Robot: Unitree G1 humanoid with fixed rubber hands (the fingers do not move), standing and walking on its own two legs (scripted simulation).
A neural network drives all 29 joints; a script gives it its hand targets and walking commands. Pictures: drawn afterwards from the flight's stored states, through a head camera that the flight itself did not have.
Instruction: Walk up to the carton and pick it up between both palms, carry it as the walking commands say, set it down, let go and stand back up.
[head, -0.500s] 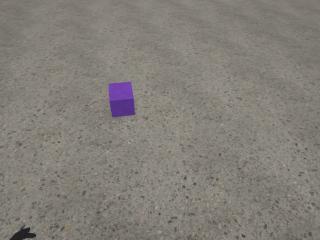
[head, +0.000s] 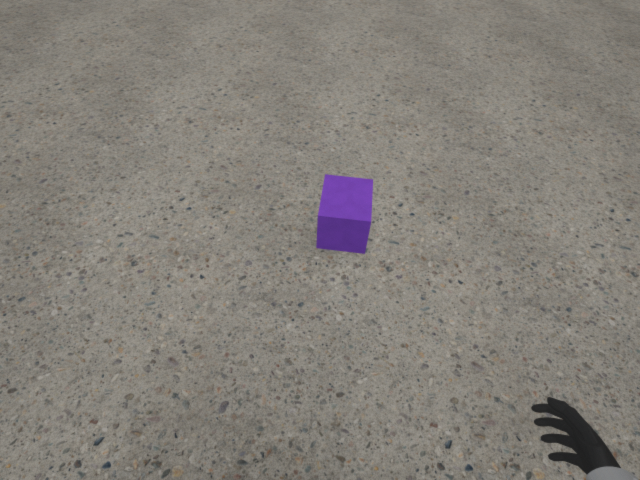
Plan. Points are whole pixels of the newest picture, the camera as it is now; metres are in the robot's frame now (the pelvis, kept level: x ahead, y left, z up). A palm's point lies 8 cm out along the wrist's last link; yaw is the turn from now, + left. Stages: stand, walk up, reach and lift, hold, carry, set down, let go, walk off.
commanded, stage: walk up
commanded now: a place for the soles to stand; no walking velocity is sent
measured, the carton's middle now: (344, 213) +1.21 -0.03 -0.66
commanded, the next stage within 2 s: none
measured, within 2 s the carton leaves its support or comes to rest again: neither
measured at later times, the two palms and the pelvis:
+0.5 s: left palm (103, 375) +0.25 +0.31 -0.05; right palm (578, 348) +0.36 -0.36 -0.06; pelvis +0.23 -0.04 +0.01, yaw +4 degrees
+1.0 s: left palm (184, 228) +0.53 +0.29 -0.06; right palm (561, 276) +0.52 -0.40 -0.09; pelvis +0.44 -0.06 -0.01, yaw +4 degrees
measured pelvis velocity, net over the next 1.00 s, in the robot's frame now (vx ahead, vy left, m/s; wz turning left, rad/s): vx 0.44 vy -0.06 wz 0.08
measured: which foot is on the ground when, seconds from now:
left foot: down 0.00-0.26, up 0.28-0.58, down 0.60-0.90, up 0.92-1.00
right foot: up 0.00-0.24, down 0.26-0.60, up 0.62-0.88, down 0.90-1.00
